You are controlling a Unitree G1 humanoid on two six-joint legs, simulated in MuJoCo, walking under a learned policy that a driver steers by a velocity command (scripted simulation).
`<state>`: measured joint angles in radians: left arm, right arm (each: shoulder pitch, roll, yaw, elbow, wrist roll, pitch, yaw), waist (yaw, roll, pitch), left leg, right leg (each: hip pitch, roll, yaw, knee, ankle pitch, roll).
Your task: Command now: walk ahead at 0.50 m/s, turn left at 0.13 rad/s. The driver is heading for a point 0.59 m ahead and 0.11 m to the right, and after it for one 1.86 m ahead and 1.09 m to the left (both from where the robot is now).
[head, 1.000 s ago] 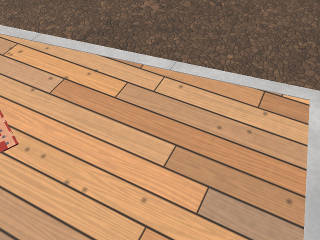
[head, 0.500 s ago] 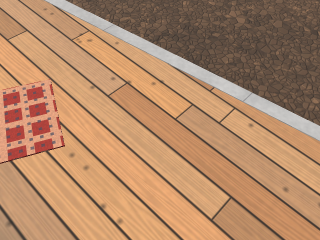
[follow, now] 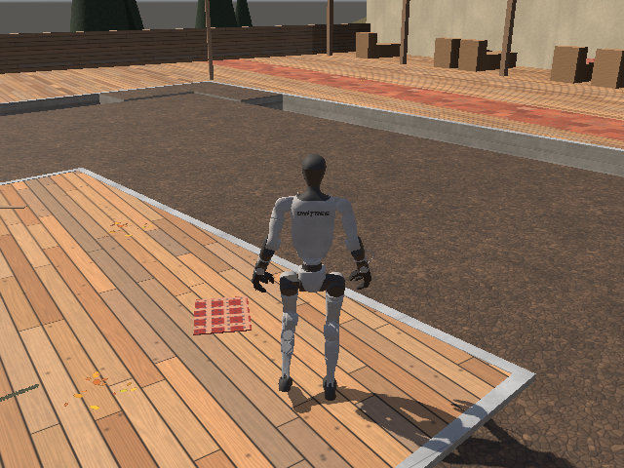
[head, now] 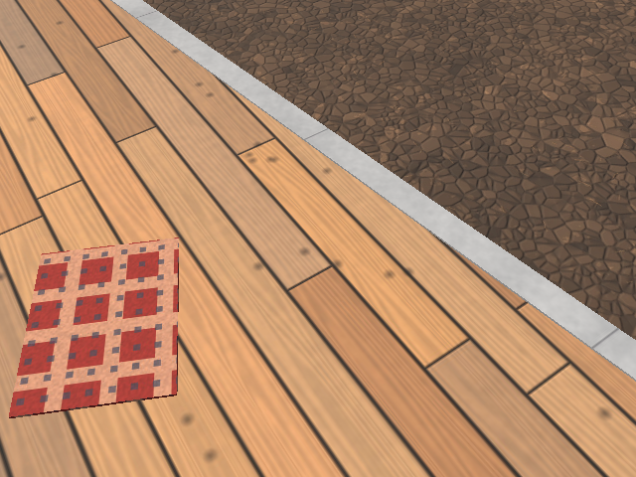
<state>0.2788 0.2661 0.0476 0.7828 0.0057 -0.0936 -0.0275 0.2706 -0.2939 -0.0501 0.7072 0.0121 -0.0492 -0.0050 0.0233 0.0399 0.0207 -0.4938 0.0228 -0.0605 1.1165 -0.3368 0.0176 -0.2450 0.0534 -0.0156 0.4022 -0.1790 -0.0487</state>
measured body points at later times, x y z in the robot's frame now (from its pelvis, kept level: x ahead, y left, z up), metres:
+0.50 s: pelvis +0.27 +0.06 +0.00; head +0.30 +0.08 +0.45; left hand +0.37 +0.34 -0.13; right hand +0.38 -0.22 -0.10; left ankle +0.30 +0.16 -0.74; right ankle +0.24 -0.09 -0.66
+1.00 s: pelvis +0.51 -0.02 -0.01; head +0.55 -0.04 +0.44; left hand +0.73 +0.19 -0.11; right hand +0.51 -0.31 -0.14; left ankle +0.47 +0.15 -0.66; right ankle +0.56 -0.12 -0.74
